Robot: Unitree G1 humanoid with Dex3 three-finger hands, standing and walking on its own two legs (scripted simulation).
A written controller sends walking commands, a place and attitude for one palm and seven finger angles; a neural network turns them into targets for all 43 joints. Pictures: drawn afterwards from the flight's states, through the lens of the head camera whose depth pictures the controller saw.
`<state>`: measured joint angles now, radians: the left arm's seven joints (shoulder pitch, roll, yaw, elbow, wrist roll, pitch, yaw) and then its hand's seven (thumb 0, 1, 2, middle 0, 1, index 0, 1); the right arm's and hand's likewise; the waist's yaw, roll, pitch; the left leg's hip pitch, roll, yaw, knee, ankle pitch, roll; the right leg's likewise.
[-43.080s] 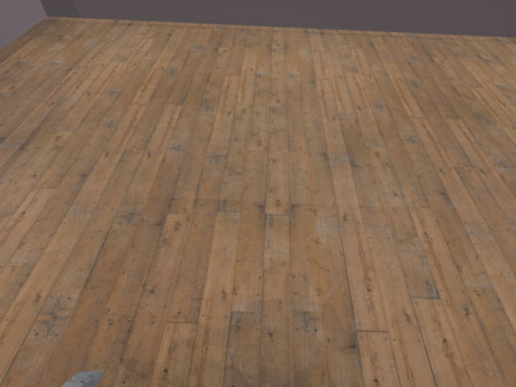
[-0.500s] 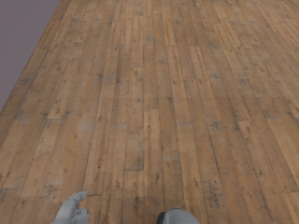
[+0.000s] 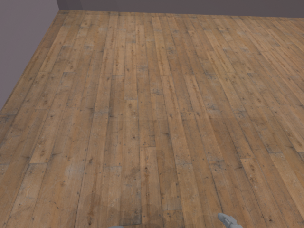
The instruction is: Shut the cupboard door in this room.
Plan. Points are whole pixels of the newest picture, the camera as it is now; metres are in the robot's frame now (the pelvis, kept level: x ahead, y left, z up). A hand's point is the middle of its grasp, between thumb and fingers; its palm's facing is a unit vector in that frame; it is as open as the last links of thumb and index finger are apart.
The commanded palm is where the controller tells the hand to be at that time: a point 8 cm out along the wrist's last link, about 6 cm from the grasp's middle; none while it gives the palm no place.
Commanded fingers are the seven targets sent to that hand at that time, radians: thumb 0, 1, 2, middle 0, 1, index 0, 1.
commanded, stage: walk around to get in front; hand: left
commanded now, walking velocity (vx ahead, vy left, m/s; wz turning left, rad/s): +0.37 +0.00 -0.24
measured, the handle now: out of the picture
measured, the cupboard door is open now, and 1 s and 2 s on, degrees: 77 77 77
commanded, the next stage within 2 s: walk to a spot facing it in 1.16 s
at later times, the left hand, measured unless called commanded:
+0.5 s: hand (136, 162) +0.35 +0.09 -0.16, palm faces -0.12 -0.97 -0.19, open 7.4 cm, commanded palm none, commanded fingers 0.00 0.90 0.90 -0.20 -0.30 -0.20 -0.30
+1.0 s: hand (131, 157) +0.38 +0.11 -0.18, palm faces +0.02 -0.99 -0.12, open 7.4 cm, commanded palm none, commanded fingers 0.00 0.90 0.90 -0.20 -0.30 -0.20 -0.30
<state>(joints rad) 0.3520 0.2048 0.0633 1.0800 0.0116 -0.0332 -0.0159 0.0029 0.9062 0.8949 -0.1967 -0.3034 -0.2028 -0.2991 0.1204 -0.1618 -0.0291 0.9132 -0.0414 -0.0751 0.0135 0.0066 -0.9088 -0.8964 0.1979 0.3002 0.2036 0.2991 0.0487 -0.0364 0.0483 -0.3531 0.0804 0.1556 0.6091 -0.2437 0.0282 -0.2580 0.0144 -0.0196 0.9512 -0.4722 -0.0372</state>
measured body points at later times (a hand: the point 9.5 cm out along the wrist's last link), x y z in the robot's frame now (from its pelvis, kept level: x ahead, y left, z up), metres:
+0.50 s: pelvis +0.22 -0.08 +0.00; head +0.24 -0.09 +0.45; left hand +0.36 +0.14 -0.14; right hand +0.11 -0.28 -0.16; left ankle +0.14 +0.09 -0.63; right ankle +0.26 -0.16 -0.73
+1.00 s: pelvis +0.44 -0.05 +0.00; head +0.47 -0.03 +0.45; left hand +0.38 +0.16 -0.17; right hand +0.54 -0.29 -0.13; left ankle +0.51 +0.03 -0.73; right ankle +0.32 -0.17 -0.65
